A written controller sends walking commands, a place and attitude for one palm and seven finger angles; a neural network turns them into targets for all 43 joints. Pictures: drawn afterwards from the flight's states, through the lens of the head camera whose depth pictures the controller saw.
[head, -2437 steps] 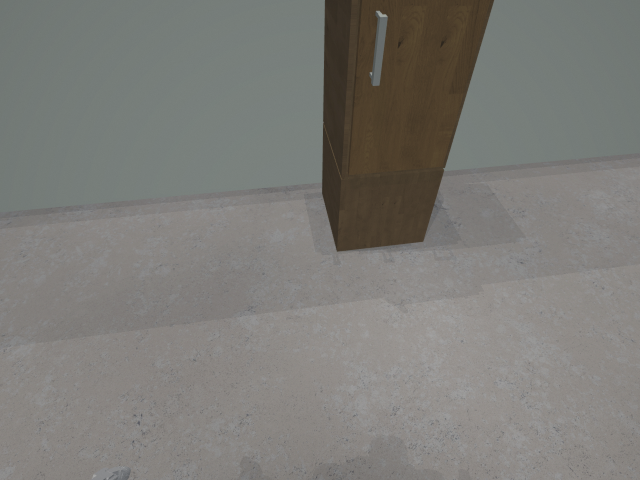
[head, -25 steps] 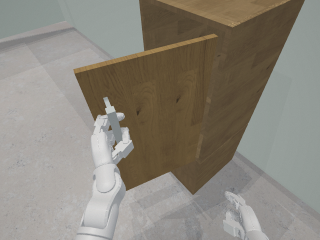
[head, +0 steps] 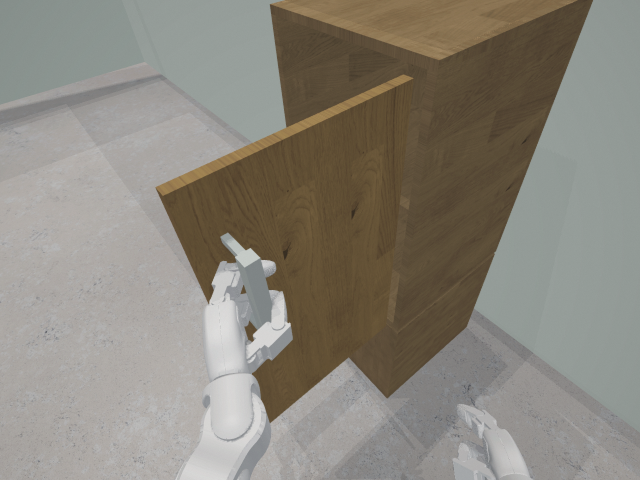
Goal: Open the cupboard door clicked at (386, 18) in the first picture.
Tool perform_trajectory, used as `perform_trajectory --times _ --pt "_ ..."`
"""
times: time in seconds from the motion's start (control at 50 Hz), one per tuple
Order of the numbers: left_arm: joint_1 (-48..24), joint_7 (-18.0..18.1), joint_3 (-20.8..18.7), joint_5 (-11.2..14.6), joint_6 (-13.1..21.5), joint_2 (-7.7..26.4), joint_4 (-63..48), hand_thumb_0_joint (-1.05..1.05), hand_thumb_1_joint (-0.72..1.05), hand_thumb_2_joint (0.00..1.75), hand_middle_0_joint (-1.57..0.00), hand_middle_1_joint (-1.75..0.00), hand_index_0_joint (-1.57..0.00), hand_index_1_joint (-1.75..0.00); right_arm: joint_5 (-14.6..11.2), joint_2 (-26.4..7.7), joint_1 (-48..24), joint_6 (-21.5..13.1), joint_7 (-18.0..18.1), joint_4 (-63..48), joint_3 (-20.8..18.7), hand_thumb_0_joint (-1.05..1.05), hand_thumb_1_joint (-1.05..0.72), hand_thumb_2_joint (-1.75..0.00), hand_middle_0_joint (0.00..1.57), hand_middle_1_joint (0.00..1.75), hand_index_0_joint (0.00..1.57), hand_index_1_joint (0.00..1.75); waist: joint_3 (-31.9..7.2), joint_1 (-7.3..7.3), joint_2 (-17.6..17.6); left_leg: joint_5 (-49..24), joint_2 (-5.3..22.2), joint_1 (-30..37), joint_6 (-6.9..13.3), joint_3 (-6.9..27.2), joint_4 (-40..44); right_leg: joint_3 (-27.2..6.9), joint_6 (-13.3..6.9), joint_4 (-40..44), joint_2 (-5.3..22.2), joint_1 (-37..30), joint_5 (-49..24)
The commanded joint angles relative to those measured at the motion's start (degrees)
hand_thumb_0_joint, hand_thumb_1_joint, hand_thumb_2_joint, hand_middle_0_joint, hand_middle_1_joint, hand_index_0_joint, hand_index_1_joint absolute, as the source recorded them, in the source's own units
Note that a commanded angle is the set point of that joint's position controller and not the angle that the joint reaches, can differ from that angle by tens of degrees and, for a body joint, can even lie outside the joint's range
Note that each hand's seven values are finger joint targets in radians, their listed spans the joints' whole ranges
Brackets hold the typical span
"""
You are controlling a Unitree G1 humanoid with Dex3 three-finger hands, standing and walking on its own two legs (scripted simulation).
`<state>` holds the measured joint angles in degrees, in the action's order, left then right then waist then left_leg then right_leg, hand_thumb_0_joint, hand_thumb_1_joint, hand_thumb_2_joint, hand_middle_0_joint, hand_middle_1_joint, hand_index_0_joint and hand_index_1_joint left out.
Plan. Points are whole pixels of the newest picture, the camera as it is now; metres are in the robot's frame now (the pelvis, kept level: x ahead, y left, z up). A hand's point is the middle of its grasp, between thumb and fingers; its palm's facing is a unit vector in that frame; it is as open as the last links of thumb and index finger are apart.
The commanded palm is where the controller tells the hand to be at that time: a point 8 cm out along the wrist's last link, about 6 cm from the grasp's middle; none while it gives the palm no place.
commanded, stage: open thumb and fingers to let go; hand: left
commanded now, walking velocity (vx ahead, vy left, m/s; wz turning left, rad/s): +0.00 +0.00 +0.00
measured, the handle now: (252, 295) +0.31 +0.10 +0.10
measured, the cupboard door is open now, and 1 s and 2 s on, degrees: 92 86 92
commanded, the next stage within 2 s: slide the hand sideways off the handle in 0.78 s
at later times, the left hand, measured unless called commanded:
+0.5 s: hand (262, 324) +0.26 +0.08 +0.11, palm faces +0.31 -0.95 -0.01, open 12.9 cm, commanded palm +0.22 +0.11 +0.10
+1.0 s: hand (259, 326) +0.26 +0.08 +0.11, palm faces +0.06 -0.99 -0.08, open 16.2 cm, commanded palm +0.22 +0.10 +0.10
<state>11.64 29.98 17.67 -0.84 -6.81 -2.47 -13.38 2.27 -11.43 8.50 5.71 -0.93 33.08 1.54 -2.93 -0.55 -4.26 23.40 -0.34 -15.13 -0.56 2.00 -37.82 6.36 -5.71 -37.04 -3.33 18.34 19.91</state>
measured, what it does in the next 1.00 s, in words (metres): shifts its weight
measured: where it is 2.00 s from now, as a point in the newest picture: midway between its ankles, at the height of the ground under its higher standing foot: outside the picture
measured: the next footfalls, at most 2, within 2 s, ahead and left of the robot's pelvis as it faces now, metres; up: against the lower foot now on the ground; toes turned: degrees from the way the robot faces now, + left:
none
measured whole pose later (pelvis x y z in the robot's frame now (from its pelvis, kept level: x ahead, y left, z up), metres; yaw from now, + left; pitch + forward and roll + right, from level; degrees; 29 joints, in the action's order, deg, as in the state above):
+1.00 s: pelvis -0.03 +0.04 +0.00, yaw +0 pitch +0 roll +0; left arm -1.9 18.4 17.5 -3.6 -1.9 -1.9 0.3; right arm 1.0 -10.1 9.7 5.2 -0.5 32.5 2.7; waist -1.3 2.7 -2.3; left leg 20.6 -3.6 -17.4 2.7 0.8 -38.3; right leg 5.2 -2.8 -37.9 0.0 20.5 17.2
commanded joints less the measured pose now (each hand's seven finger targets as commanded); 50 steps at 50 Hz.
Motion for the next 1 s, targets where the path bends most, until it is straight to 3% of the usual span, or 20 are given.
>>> perform_trajectory --times 0.0,0.06,0.08,0.12,0.24,0.34,0.38,0.44,0.5,0.56,0.64,0.74,0.86,0.88,0.9,0.92,0.94,0.98 --pt "-13.61 3.07 -4.17 -1.95 5.02 -5.76 -8.28 0.0 0.69 0.81 -0.38 -1.33 -0.38 -1.33 0.19 -2.71 -10.22 -3.44 1.42 -8.92 -0.85 0.0 -0.9 -0.9 0.2 0.3 0.2 0.3 -7.49 1.87 10.37 -11.63 -2.15 -3.33 1.62 0.31 0.97 -12.5 5.42 12.21 8.36 -7.51 -14.81" --pt "-15.1 2.35 -2.84 -2.2 5.97 -6.73 -7.85 0.0 0.48 0.72 -0.37 -1.3 -0.37 -1.3 0.09 -2.49 -9.29 -3.61 1.7 -8.98 -1.01 0.0 -0.9 -0.9 0.2 0.3 0.2 0.3 -10.69 1.91 8.76 -12.7 -2.11 -2.52 1.66 0.19 1.88 -12.16 5.7 11.15 8.53 -9.33 -17.91" --pt "-15.13 2.02 -2.66 -2.26 6.32 -6.71 -7.18 0.0 0.41 0.69 -0.36 -1.3 -0.36 -1.3 0.02 -2.39 -8.73 -3.59 1.83 -8.77 -0.97 0.0 -0.9 -0.9 0.2 0.3 0.2 0.3 -10.74 1.64 10.55 -12.77 -2.07 -2.61 1.72 0.26 2.19 -11.92 5.87 11.2 8.51 -9.88 -18.41" --pt "-16.21 1.27 -2.09 -2.2 7.06 -7.19 -7.24 0.0 0.27 0.63 -0.35 -1.28 -0.35 -1.28 -0.02 -2.42 -8.66 -3.68 1.99 -8.88 -0.99 0.0 -0.9 -0.9 0.2 0.3 0.2 0.3 -10.87 1.46 10.04 -12.68 -1.96 -2.37 1.78 0.22 2.7 -12.12 6.02 11.46 8.6 -10.13 -18.47" --pt "-19.84 -0.15 -3.88 -1.44 8.59 -5.17 -4.41 0.0 -0.15 0.45 -0.32 -1.24 -0.32 -1.24 -0.32 -2.41 -9.55 -4.06 2.72 -8.63 -0.7 0.0 -0.9 -0.9 0.2 0.3 0.2 0.3 -7.62 1.57 10.0 -9.29 -1.9 -2.66 1.86 0.32 3.82 -13.19 5.68 14.88 8.67 -8.54 -8.47" --pt "-20.46 0.75 -2.41 -2.56 8.73 -7.24 -2.23 0.0 -0.5 0.3 -0.3 -1.2 -0.3 -1.2 -0.27 -2.42 -9.28 -4.29 2.43 -8.55 -0.87 0.0 -0.9 -0.9 0.2 0.3 0.2 0.3 -7.38 1.65 9.22 -9.87 -1.6 -1.27 2.01 0.26 4.66 -11.01 4.74 14.39 7.76 -6.98 -5.87" --pt "-21.8 1.01 -1.3 -2.7 8.51 -8.45 -1.06 0.0 -0.5 0.3 -0.3 -1.2 -0.3 -1.2 -0.37 -2.5 -9.64 -4.28 2.3 -8.59 -0.77 0.0 -0.9 -0.9 0.2 0.3 0.2 0.3 -6.07 1.4 8.85 -9.1 -1.55 -1.11 2.11 0.14 5.12 -10.21 4.51 14.54 7.43 -5.6 -3.36" --pt "-23.88 1.34 -0.19 -2.8 8.11 -9.33 0.45 0.0 -0.5 0.3 -0.27 -1.05 -0.27 -1.05 -0.58 -2.69 -9.72 -4.53 2.2 -8.3 -0.93 0.0 -0.9 -0.9 0.2 0.3 0.2 0.3 -5.04 1.06 9.9 -8.33 -1.36 -0.63 2.18 0.49 5.35 -9.14 4.04 14.85 6.83 -4.1 0.0" --pt "-26.3 2.1 0.65 -3.01 7.77 -10.28 0.73 0.0 -0.5 0.3 -0.25 -0.9 -0.25 -0.9 -0.55 -2.72 -9.8 -4.64 2.01 -8.12 -0.97 0.0 -0.9 -0.9 0.2 0.3 0.2 0.3 -6.09 1.08 8.27 -8.74 -1.21 0.07 2.16 0.49 5.63 -7.69 3.64 13.42 6.2 -3.26 -0.17" --pt "-27.65 2.81 0.73 -2.96 7.17 -10.89 2.48 0.0 -0.5 0.3 -0.22 -0.75 -0.22 -0.75 -0.6 -2.85 -9.81 -4.62 1.78 -7.66 -1.01 0.0 -0.9 -0.9 0.2 0.3 0.2 0.3 -6.2 1.1 9.8 -8.48 -0.98 0.14 2.09 0.74 6.18 -6.41 3.54 12.63 5.65 -2.62 0.26" --pt "-28.04 3.44 2.44 -3.61 6.28 -12.81 2.37 0.0 -0.5 0.3 -0.19 -0.55 -0.19 -0.55 -0.73 -2.73 -9.95 -4.12 1.02 -7.42 -1.06 0.0 -0.9 -0.9 0.2 0.3 0.2 0.3 -6.83 1.54 6.14 -10.29 -0.48 0.22 1.57 1.18 6.66 -4.38 2.66 9.43 4.66 -2.45 -3.23" --pt "-29.98 4.08 2.26 -3.35 4.79 -13.09 3.49 0.0 -0.5 0.3 -0.15 -0.3 -0.15 -0.3 -0.79 -2.96 -10.47 -3.19 0.52 -7.15 -0.92 0.0 -0.9 -0.9 0.2 0.3 0.2 0.3 -6.62 1.58 6.91 -10.38 -0.2 -1.08 1.19 1.61 6.67 -3.49 2.49 7.74 4.15 -1.89 -3.78" --pt "-31.67 5.1 2.61 -3.16 3.3 -15.25 5.24 0.0 -0.5 0.3 -0.15 -0.3 -0.15 -0.3 -0.59 -2.81 -10.83 -2.47 0.0 -6.81 -0.91 0.0 -0.9 -0.9 0.2 0.3 0.2 0.3 -8.22 1.91 7.67 -11.95 0.07 -1.13 0.81 2.07 6.51 -2.61 2.29 5.73 3.65 -1.49 -5.27" --pt "-29.79 -7.91 15.16 -8.26 5.68 -10.4 3.37 0.0 -0.5 0.3 -0.15 -0.3 -0.15 -0.3 -0.59 -5.01 -4.28 -1.91 -0.35 -6.67 -1.34 0.0 -0.9 -0.9 0.2 0.3 0.2 0.3 -5.74 -3.55 9.5 -14.6 0.05 1.85 2.02 1.45 6.3 -4.85 2.42 5.18 3.74 -0.75 -11.52" --pt "-32.46 -14.76 11.34 -6.13 8.44 -6.72 0.67 0.0 -0.5 0.3 -0.15 -0.3 -0.15 -0.3 -1.4 -4.52 -3.58 -2.24 0.39 -8.57 -1.43 0.0 -0.9 -0.9 0.2 0.3 0.2 0.3 -10.25 -2.28 9.19 -16.63 -0.22 1.23 2.34 1.33 5.46 -4.54 2.32 3.75 3.83 -2.56 -15.48" --pt "-33.19 -18.95 10.34 -5.32 10.18 -4.32 -0.53 0.0 -0.5 0.3 -0.15 -0.3 -0.15 -0.3 -1.52 -4.59 -3.31 -2.48 1.13 -9.36 -1.26 0.0 -0.9 -0.9 0.2 0.3 0.2 0.3 -12.75 -1.44 6.58 -17.98 -0.44 1.79 2.41 1.17 4.83 -4.89 2.19 2.61 3.94 -3.65 -17.78" --pt "-33.36 -22.28 10.72 -4.39 11.06 -3.86 -0.93 0.0 -0.5 0.3 -0.15 -0.3 -0.15 -0.3 -1.68 -4.5 -2.93 -2.81 1.47 -9.94 -0.94 0.0 -0.9 -0.9 0.2 0.3 0.2 0.3 -13.11 -1.61 4.37 -17.81 -0.55 2.08 2.38 1.18 4.62 -5.03 2.13 2.32 4.07 -3.69 -18.05" --pt "-32.13 -28.92 11.26 -1.39 11.86 -4.08 -0.45 0.0 -0.5 0.3 -0.15 -0.3 -0.15 -0.3 -2.62 -4.54 -3.13 -4.57 1.71 -11.2 -0.39 0.0 -0.9 -0.9 0.2 0.3 0.2 0.3 -11.2 -2.08 5.1 -15.89 -0.36 1.81 2.42 2.02 4.77 -4.43 2.04 2.33 3.84 -2.14 -15.27"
